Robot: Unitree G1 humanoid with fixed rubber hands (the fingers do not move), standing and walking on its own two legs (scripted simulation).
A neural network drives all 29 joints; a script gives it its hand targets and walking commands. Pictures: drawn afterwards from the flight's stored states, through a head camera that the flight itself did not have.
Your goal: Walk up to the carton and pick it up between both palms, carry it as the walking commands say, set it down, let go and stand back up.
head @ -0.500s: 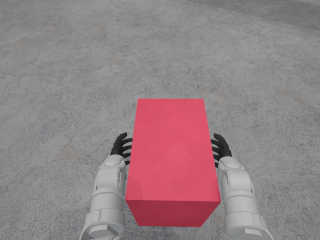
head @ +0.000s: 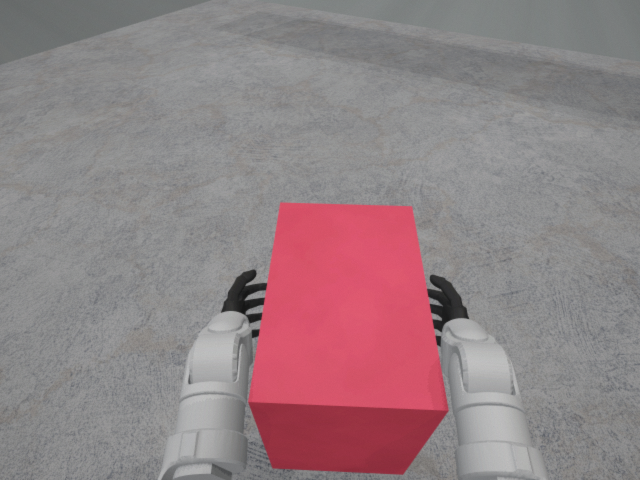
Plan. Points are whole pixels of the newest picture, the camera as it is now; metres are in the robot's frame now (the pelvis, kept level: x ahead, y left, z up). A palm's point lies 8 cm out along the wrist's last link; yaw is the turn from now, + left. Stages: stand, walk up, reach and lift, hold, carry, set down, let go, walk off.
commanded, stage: reach and lift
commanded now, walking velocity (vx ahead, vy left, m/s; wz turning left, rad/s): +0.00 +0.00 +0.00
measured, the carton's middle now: (341, 338) +0.32 +0.01 -0.02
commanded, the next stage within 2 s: hold in 0.94 s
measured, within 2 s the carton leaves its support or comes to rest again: neither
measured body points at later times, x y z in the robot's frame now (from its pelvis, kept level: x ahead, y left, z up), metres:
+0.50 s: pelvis -0.01 +0.01 +0.00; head -0.03 +0.00 +0.45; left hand +0.32 +0.14 +0.04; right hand +0.31 -0.15 +0.03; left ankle +0.03 +0.14 -0.74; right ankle +0.01 -0.13 -0.74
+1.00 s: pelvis +0.00 +0.00 +0.00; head -0.03 -0.01 +0.45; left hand +0.30 +0.14 +0.03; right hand +0.29 -0.15 +0.02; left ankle +0.03 +0.14 -0.74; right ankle +0.01 -0.13 -0.74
